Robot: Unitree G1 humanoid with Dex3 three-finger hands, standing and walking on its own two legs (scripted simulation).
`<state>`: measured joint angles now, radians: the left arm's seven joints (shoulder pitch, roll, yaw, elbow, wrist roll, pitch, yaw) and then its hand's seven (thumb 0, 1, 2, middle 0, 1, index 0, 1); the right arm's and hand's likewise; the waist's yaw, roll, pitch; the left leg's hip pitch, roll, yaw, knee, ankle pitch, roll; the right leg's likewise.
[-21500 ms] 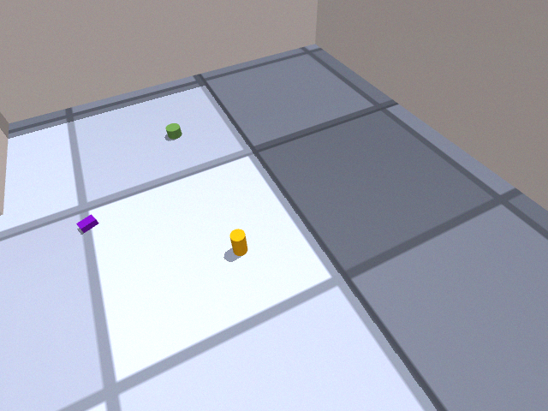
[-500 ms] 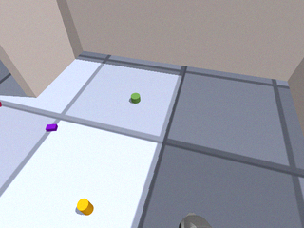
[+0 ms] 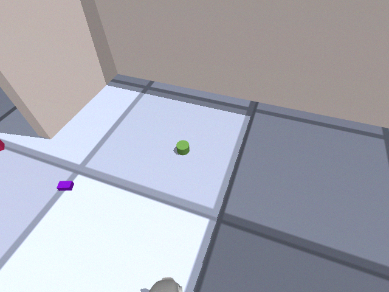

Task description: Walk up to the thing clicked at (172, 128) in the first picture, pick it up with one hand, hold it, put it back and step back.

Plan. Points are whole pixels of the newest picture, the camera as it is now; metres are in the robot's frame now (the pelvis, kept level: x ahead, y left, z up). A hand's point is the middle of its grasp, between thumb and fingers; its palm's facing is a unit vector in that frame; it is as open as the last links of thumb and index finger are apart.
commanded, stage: walk up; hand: left
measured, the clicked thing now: (182, 147) +1.09 +0.17 -0.74
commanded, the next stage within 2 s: none
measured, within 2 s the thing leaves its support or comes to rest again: neither
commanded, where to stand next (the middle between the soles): +0.68 -0.04 m, yaw -2 degrees
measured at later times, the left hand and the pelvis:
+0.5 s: hand (119, 216) +0.33 +0.25 -0.13, palm faces -0.10 -0.91 -0.40, open 7.4 cm; pelvis +0.23 -0.02 -0.02, yaw -2 degrees
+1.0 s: hand (125, 184) +0.44 +0.27 -0.16, palm faces -0.06 -0.93 -0.36, open 7.4 cm; pelvis +0.40 -0.01 -0.01, yaw -1 degrees
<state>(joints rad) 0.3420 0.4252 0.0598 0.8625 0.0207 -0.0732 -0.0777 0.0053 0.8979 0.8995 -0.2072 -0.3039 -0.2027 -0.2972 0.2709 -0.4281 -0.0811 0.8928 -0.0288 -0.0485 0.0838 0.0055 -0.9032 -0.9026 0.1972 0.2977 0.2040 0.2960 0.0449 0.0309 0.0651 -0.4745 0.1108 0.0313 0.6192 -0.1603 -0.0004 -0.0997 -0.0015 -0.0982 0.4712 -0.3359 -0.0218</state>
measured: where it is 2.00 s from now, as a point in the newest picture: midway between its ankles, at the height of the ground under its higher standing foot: (213, 211)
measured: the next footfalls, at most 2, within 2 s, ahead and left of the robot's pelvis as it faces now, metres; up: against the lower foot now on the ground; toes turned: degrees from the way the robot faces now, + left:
left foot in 0.06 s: +0.19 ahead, +0.14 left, +0.00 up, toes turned +5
right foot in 0.46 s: +0.36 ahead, -0.15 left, +0.00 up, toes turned -7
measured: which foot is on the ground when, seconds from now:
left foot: up 0.00-0.04, down 0.06-0.48, up 0.50-0.86, down 0.88-1.00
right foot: down 0.00-0.08, up 0.10-0.44, down 0.46-0.90, up 0.92-1.00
